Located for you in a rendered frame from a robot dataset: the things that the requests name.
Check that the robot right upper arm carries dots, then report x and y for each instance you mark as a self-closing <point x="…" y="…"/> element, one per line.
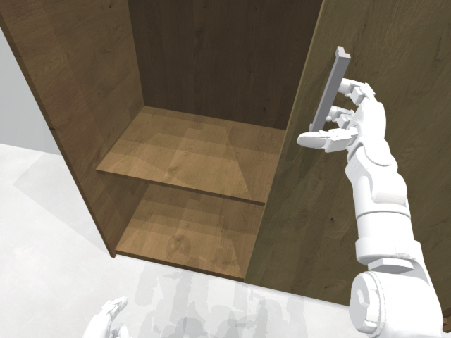
<point x="385" y="305"/>

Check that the right robot forearm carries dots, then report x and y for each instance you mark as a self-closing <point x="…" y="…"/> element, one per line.
<point x="386" y="242"/>

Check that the handle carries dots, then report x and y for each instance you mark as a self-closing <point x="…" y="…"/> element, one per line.
<point x="337" y="73"/>

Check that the left robot hand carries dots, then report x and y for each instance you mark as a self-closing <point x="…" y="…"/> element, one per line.
<point x="100" y="325"/>

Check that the right robot hand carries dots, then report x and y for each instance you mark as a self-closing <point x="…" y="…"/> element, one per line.
<point x="369" y="119"/>

